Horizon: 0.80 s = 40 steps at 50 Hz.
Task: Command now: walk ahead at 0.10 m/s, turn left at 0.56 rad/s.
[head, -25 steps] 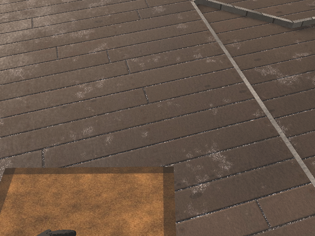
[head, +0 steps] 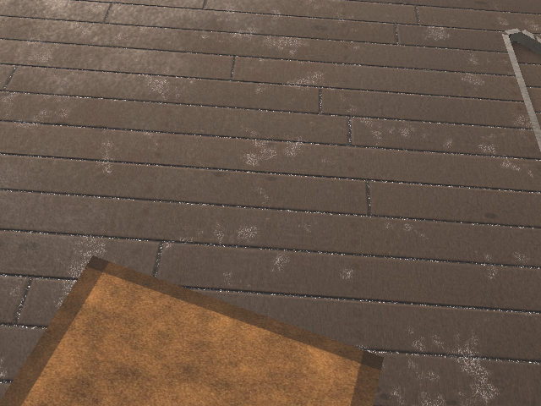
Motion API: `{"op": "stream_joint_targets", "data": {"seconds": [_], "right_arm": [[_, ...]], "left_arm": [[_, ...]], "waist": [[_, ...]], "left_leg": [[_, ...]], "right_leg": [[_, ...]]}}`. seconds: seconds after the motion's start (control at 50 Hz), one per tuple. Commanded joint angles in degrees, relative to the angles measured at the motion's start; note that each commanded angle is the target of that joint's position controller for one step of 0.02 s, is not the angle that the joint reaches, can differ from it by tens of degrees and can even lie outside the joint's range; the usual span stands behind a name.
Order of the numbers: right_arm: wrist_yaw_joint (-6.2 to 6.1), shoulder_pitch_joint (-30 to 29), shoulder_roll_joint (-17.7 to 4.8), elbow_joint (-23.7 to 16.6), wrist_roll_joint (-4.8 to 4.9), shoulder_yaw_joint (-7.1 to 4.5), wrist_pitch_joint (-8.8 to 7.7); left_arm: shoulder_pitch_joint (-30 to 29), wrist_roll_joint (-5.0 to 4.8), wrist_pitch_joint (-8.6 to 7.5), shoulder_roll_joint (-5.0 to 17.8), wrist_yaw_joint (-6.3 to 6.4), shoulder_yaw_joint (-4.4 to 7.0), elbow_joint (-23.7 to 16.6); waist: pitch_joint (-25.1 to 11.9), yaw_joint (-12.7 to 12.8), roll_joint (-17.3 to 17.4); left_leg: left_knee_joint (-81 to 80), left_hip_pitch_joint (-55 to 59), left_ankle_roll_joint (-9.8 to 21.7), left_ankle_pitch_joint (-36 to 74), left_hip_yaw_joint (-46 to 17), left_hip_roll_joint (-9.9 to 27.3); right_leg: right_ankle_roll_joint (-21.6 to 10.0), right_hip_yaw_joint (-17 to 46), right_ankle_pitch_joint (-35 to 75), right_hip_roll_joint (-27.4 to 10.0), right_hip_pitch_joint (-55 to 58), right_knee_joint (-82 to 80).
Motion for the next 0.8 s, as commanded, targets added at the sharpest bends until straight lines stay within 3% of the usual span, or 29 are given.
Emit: {"op": "stream_joint_targets", "data": {"seconds": [0.02,0.08,0.14,0.22,0.3,0.34,0.36,0.38,0.4,0.42,0.44,0.46,0.48,0.52,0.54,0.6,0.7,0.74,0.76,0.78,0.8], "right_arm": [[-1.06,-0.33,-8.19,-4.87,-0.77,-2.35,-0.29],[-2.15,0.67,-9.23,-4.78,-0.58,-2.81,-0.15],[-3.23,0.78,-9.4,-5.06,-0.04,-2.91,0.79],[-3.63,0.51,-9.33,-5.51,-0.13,-3.0,1.82],[-3.28,1.07,-8.53,-5.64,-0.18,-2.76,2.57],[-3.26,0.23,-7.32,-5.6,0.13,-2.04,2.99],[-3.29,1.52,-5.67,-5.0,0.24,-1.35,3.06],[-3.2,4.75,-2.59,-4.3,-0.57,-0.3,2.83],[-2.94,7.23,-2.36,-4.55,-0.69,-0.39,2.28],[-2.99,5.37,-4.79,-3.97,-2.09,-0.72,1.64],[-2.85,4.14,-4.9,-3.35,-2.15,-0.91,1.36],[-2.78,2.53,-3.12,-2.68,-2.45,-0.53,1.29],[-2.64,0.23,-3.05,-2.97,-2.66,-0.51,1.36],[-2.63,-1.39,-3.94,-3.2,-1.99,-0.72,1.4],[-2.76,-0.18,-4.0,-2.96,-1.8,-0.85,1.31],[-3.26,0.27,-4.61,-2.44,-1.59,-1.41,0.71],[-3.14,1.07,-4.41,-2.33,-0.96,-2.33,-0.13],[-3.17,2.11,-5.65,-2.27,-1.05,-2.97,0.1],[-3.29,3.51,-6.64,-2.02,-1.3,-3.29,0.27],[-3.5,3.34,-7.6,-2.06,-1.42,-3.42,0.22],[-3.94,3.3,-7.09,-2.77,-1.5,-3.12,-0.08]], "left_arm": [[4.47,0.74,0.89,6.58,0.97,1.93,-2.88],[3.99,0.95,1.12,4.69,1.36,1.39,-2.64],[1.44,0.7,1.47,4.29,1.47,1.2,-3.25],[-1.03,0.34,1.03,4.15,1.0,1.13,-3.99],[-0.33,-0.16,-0.17,4.56,0.08,1.25,-3.9],[2.55,-0.05,-0.64,4.03,-0.7,1.22,-3.08],[3.43,0.58,-0.83,3.96,-1.09,1.14,-2.83],[2.6,2.05,-0.85,6.41,-1.16,1.22,-3.71],[-1.75,3.31,-0.54,7.87,-1.09,1.02,-3.83],[-4.05,3.52,-0.72,2.82,-1.22,-0.37,-5.01],[-5.47,2.61,-0.82,1.46,-1.43,-0.96,-5.14],[-4.6,1.32,-0.7,2.96,-1.57,-0.54,-4.34],[-2.72,0.37,-0.71,4.81,-1.57,-0.09,-3.86],[0.49,0.3,-0.53,7.27,-1.49,0.3,-3.48],[-0.31,0.25,-0.39,7.87,-1.48,0.44,-4.02],[-0.82,-0.36,0.32,7.96,-1.13,0.73,-5.56],[0.08,-1.18,1.91,7.97,-0.55,1.67,-8.09],[0.31,-1.28,2.27,6.83,-0.68,1.57,-9.1],[0.82,-1.3,2.42,5.86,-0.81,1.39,-9.42],[1.9,-1.18,2.48,5.24,-1.09,1.37,-9.64],[1.29,-1.03,2.59,7.12,-1.32,2.16,-9.84]], "waist": [[-12.36,1.84,6.03],[-13.56,1.52,5.75],[-13.5,0.56,6.41],[-11.34,-0.66,8.78],[-11.95,-1.37,10.14],[-12.42,0.42,9.85],[-12.25,0.95,8.52],[-12.34,-1.09,0.64],[-8.9,-5.8,-12.07],[-8.91,-3.8,-11.59],[-8.51,-3.86,-8.84],[-7.95,-3.24,-7.27],[-6.88,-1.51,-7.59],[-5.35,-0.5,-6.48],[-4.78,-1.21,-7.06],[-4.28,-0.82,-5.93],[-7.88,0.06,-0.89],[-8.32,0.08,4.02],[-8.68,-0.15,7.96],[-9.28,0.25,13.39],[-9.66,-0.93,14.02]], "left_leg": [[-13.34,12.45,9.77,8.79,-20.64,13.94],[-12.72,11.85,9.83,11.23,-19.49,12.85],[-12.91,12.07,8.78,0.37,-21.56,11.82],[-13.3,10.73,7.68,-9.69,-24.75,10.49],[-10.36,13.7,7.4,-4.05,-27.81,11.15],[-7.33,13.71,6.0,0.43,-26.96,10.38],[-5.45,11.89,3.86,-0.42,-25.02,8.68],[1.2,8.43,0.17,-9.52,-19.62,4.4],[3.97,5.06,-3.06,-20.46,-10.51,-2.39],[6.32,9.33,-5.53,-21.39,-10.04,0.99],[3.28,12.51,-6.16,-16.18,-9.3,2.32],[-2.6,14.71,-6.39,-9.55,-8.44,2.43],[-4.37,16.21,-6.61,-5.0,-8.43,2.38],[-3.9,18.75,-5.58,-3.87,-7.49,2.71],[-3.32,18.03,-4.96,-5.33,-6.43,2.67],[-1.91,15.18,-4.61,-6.53,-4.36,2.68],[-1.76,17.22,-3.44,-2.7,-4.22,4.46],[-4.99,20.35,-0.29,-1.32,-8.33,8.87],[-7.76,22.52,3.11,1.33,-13.3,14.01],[-10.16,23.73,7.74,7.35,-20.0,21.46],[-11.03,23.47,12.13,14.38,-24.06,27.26]], "right_leg": [[-0.14,3.06,5.12,-1.37,-4.98,-2.35],[1.13,3.33,6.96,-0.15,-4.56,-8.72],[2.18,4.56,10.01,0.4,-5.27,-14.31],[2.28,5.08,11.09,1.52,-2.88,-22.04],[0.98,4.34,9.24,2.22,1.97,-30.13],[-0.6,2.5,14.28,1.89,8.26,-39.68],[-1.96,2.9,20.53,0.15,13.44,-46.39],[-5.05,11.8,25.04,-8.66,17.47,-50.66],[-12.21,20.06,32.41,-14.69,13.89,-51.52],[-15.37,22.98,29.25,-16.32,9.14,-53.18],[-13.15,19.54,24.78,-12.56,8.83,-52.32],[-9.82,15.94,19.87,-8.35,9.38,-50.81],[-8.07,14.91,17.22,-6.6,9.32,-50.37],[-6.95,15.53,15.19,-5.62,6.09,-51.07],[-7.1,16.02,12.99,-5.52,5.86,-51.17],[-8.41,17.74,15.74,-5.13,6.86,-49.13],[-8.59,17.91,23.18,-2.11,6.58,-41.91],[-6.26,13.75,19.27,1.17,2.02,-36.38],[-4.45,9.87,14.98,3.57,-1.36,-30.78],[-2.92,5.42,5.32,5.02,-4.16,-23.05],[-1.5,3.59,-6.45,3.5,-6.89,-10.69]]}}
Velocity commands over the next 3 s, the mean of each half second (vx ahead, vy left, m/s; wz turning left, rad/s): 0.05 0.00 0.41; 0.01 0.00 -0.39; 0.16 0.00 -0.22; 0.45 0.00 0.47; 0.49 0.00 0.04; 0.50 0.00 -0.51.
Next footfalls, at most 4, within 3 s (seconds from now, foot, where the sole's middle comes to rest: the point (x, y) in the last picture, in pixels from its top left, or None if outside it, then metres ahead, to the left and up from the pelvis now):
0.38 right None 0.15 -0.15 -0.76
1.02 right None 0.11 -0.19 -0.76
1.66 left None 0.29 0.03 -0.76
2.12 right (319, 307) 0.65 -0.13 -0.76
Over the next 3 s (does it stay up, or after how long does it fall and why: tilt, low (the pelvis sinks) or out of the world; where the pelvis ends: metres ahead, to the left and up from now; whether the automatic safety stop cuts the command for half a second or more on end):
stays up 0.91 0.02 0.00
